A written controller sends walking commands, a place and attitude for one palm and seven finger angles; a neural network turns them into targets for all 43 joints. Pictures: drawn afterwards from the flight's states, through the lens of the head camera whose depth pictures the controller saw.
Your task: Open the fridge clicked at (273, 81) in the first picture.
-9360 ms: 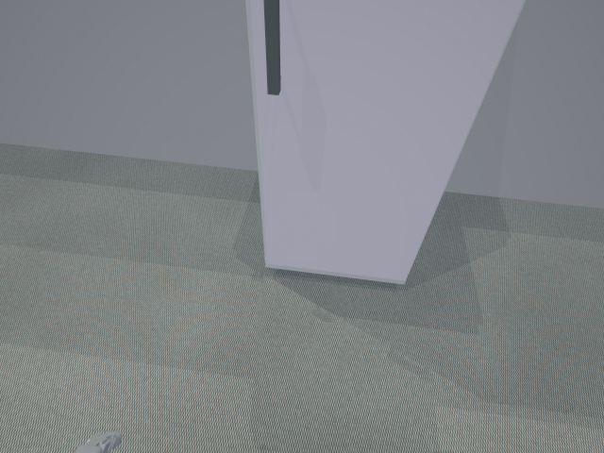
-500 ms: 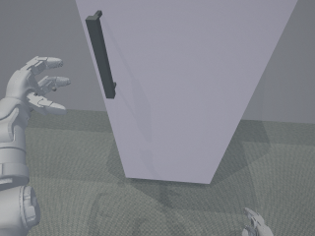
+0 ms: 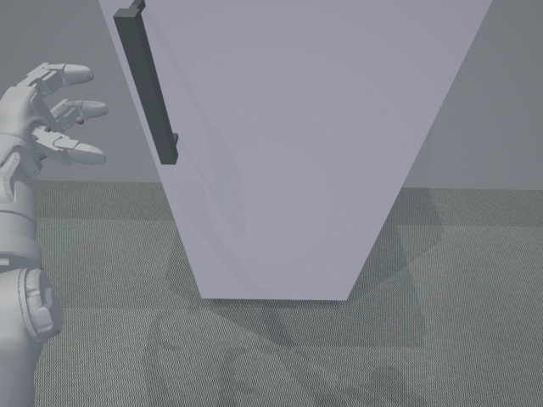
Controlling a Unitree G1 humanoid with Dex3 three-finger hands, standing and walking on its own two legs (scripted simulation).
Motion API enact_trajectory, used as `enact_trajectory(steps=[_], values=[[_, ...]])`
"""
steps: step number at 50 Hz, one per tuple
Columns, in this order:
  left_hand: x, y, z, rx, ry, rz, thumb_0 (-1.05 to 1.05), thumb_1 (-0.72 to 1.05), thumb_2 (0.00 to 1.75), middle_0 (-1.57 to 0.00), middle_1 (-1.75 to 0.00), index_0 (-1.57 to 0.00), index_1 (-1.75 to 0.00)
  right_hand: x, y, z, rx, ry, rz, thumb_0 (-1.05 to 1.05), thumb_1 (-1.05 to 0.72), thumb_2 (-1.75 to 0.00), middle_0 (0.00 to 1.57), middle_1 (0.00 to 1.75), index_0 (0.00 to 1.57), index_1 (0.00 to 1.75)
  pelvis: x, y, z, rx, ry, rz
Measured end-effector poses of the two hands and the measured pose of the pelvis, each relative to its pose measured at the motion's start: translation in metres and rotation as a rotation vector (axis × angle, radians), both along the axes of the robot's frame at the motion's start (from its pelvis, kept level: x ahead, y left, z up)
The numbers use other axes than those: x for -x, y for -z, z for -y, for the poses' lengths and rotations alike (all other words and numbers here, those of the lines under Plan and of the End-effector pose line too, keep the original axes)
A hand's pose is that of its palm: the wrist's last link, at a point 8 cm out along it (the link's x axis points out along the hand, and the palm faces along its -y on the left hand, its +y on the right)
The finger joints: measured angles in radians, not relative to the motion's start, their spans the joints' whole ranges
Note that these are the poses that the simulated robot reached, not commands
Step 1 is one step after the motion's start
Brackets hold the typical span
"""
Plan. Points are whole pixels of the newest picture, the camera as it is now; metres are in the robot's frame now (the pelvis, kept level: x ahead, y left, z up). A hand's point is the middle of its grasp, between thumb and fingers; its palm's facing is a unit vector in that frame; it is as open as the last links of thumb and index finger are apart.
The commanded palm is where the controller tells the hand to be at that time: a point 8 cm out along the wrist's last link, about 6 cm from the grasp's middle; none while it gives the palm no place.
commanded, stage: move the hooked fingers beside the handle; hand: left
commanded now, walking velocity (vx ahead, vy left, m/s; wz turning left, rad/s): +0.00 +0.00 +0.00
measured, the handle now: (156, 91) +0.54 +0.18 +0.19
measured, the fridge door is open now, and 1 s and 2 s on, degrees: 0 0 0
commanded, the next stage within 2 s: feel for the door with the fingertips in 1.30 s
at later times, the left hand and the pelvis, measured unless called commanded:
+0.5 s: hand (83, 121) +0.45 +0.26 +0.19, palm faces +0.05 -1.00 +0.00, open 14.0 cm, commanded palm +0.43 +0.31 +0.20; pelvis +0.00 +0.00 +0.00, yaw +0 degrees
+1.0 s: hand (84, 112) +0.46 +0.26 +0.20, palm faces +0.03 -1.00 +0.01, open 14.0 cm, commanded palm +0.43 +0.31 +0.19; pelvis +0.00 +0.00 +0.00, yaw -1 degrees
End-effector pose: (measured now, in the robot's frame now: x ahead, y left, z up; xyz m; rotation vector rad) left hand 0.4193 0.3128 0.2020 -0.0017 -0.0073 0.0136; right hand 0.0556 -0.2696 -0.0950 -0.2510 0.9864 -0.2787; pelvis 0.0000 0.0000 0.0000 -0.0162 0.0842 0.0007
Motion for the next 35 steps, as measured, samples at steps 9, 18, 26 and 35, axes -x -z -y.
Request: enact_trajectory(steps=[9, 18, 26, 35], values=[[-0.021, -0.001, 0.013, 0.009, 0.022, 0.023, -0.01, -0.50, 0.30, -0.30, -1.20, -0.30, -1.20, 0.016, 0.004, -0.003, 0.003, 0.016, -0.061, 0.01, -0.90, -0.90, 0.20, 0.30, 0.20, 0.30, 0.001, 0.001, -0.003, 0.001, 0.003, -0.028], [-0.019, 0.005, 0.014, 0.004, 0.010, -0.003, -0.01, -0.50, 0.30, -0.30, -1.20, -0.30, -1.20, 0.020, 0.006, -0.004, -0.025, 0.043, -0.058, 0.01, -0.90, -0.90, 0.20, 0.30, 0.20, 0.30, -0.004, 0.001, -0.003, 0.000, 0.022, -0.029], [-0.006, 0.006, -0.002, -0.005, -0.033, 0.018, -0.01, -0.50, 0.30, -0.30, -1.20, -0.30, -1.20, 0.008, 0.003, -0.002, -0.011, 0.012, -0.049, 0.01, -0.90, -0.90, 0.20, 0.30, 0.20, 0.30, 0.000, 0.002, 0.001, 0.004, 0.004, -0.022], [-0.013, -0.002, 0.012, 0.009, 0.033, -0.007, -0.01, -0.50, 0.30, -0.29, -1.20, -0.30, -1.20, -0.004, 0.003, 0.004, 0.011, -0.015, -0.025, 0.01, -0.90, -0.90, 0.20, 0.30, 0.20, 0.30, 0.003, 0.003, 0.001, 0.007, -0.013, -0.032]])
